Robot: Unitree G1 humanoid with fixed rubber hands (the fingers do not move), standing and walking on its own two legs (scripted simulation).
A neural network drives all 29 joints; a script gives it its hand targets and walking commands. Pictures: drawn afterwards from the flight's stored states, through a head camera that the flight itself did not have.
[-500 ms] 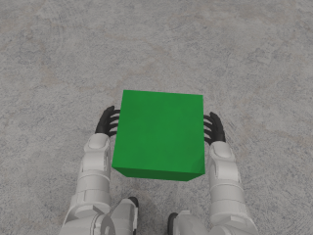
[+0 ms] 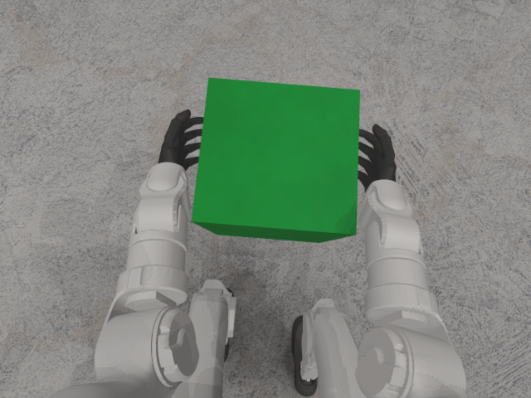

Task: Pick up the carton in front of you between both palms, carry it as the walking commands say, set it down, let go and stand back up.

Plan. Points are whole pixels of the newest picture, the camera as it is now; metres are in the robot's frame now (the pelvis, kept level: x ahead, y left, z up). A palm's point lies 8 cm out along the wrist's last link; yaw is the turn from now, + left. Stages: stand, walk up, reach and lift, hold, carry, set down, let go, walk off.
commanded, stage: set down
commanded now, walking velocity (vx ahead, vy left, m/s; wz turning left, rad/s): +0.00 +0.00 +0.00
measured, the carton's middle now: (274, 176) +0.46 +0.03 -0.15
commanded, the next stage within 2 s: none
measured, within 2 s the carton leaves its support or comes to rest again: rests again in 1.46 s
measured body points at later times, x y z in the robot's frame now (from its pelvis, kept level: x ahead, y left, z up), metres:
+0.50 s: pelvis -0.02 +0.00 -0.13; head +0.29 +0.04 +0.20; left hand +0.48 +0.19 -0.25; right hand +0.50 -0.11 -0.24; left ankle +0.11 +0.12 -0.57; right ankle +0.05 -0.13 -0.57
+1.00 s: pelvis -0.03 -0.01 -0.22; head +0.34 +0.02 +0.04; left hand +0.52 +0.21 -0.38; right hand +0.53 -0.09 -0.39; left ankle +0.11 +0.12 -0.57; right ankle +0.05 -0.13 -0.57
